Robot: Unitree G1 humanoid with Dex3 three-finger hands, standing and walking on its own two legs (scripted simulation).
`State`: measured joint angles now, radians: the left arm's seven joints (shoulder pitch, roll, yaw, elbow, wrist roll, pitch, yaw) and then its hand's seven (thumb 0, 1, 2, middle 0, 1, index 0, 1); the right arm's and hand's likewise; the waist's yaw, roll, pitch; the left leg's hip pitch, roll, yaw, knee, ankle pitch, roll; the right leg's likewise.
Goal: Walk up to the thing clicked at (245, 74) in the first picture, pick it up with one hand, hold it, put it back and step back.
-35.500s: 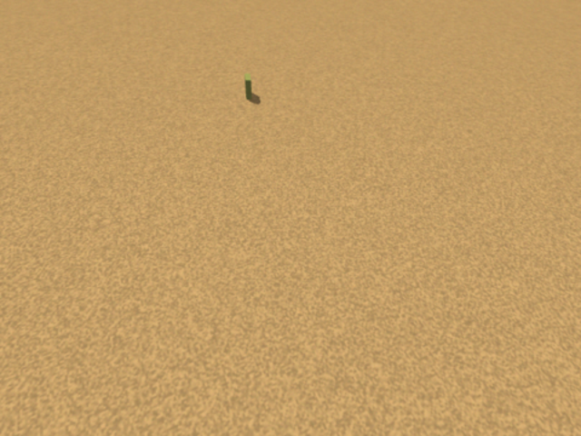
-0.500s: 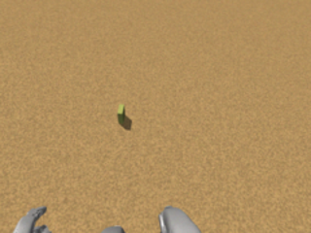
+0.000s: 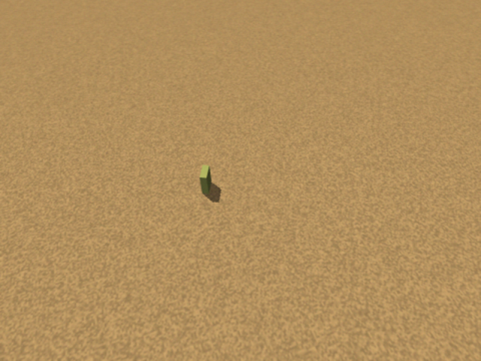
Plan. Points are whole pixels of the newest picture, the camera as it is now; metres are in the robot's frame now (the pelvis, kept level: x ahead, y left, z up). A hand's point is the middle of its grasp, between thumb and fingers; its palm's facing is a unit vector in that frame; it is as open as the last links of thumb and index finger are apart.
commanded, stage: step back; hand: left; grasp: from the side
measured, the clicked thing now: (205, 179) +1.04 +0.20 -0.70
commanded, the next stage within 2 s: stand in 0.86 s
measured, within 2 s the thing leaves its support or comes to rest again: neither
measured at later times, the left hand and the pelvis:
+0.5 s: hand out of the picture +0.08 +0.24 -0.13, palm faces +0.06 -0.92 -0.39, open 7.4 cm; pelvis +0.02 -0.02 +0.01, yaw +2 degrees
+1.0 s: hand out of the picture +0.12 +0.27 -0.14, palm faces +0.04 -0.94 -0.34, open 7.4 cm; pelvis +0.05 +0.01 +0.01, yaw +2 degrees
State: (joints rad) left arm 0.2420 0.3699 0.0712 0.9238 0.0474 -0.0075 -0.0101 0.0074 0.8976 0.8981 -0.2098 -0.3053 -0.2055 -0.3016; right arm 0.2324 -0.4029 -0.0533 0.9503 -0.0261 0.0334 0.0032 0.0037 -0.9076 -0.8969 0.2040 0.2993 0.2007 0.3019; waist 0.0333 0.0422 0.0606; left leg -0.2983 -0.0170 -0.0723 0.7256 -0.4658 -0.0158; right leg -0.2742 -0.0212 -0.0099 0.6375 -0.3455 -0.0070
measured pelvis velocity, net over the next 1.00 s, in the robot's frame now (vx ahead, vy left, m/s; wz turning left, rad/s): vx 0.05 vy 0.01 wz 0.04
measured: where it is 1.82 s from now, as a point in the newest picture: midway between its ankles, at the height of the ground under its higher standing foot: outside the picture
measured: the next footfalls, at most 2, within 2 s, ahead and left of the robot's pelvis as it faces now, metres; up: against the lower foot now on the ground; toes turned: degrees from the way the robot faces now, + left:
left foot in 0.02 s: +0.03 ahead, +0.13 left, +0.00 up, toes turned -2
left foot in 0.62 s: +0.12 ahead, +0.13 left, +0.00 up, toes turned +3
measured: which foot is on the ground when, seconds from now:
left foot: up 0.00-0.00, down 0.02-0.32, up 0.34-0.60, down 0.62-1.00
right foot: down 0.00-1.00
